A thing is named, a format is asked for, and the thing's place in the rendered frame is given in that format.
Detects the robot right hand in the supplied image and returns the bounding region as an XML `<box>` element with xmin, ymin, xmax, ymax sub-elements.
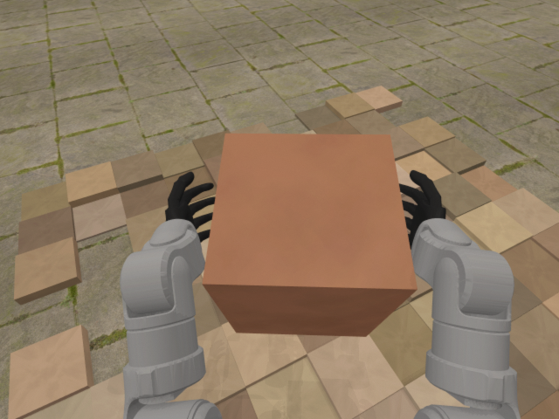
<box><xmin>399</xmin><ymin>170</ymin><xmax>446</xmax><ymax>248</ymax></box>

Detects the robot left hand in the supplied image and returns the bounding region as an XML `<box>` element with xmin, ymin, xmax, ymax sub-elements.
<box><xmin>165</xmin><ymin>172</ymin><xmax>215</xmax><ymax>243</ymax></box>

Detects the robot right forearm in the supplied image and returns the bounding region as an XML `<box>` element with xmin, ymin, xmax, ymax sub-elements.
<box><xmin>411</xmin><ymin>218</ymin><xmax>521</xmax><ymax>419</ymax></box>

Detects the robot left forearm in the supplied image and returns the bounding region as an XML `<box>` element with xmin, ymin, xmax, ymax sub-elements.
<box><xmin>120</xmin><ymin>219</ymin><xmax>206</xmax><ymax>419</ymax></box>

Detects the left robot upper arm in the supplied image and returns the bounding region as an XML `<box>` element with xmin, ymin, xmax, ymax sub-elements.
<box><xmin>134</xmin><ymin>399</ymin><xmax>223</xmax><ymax>419</ymax></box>

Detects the carton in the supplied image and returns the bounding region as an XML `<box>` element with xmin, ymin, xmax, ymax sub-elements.
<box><xmin>202</xmin><ymin>134</ymin><xmax>418</xmax><ymax>337</ymax></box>

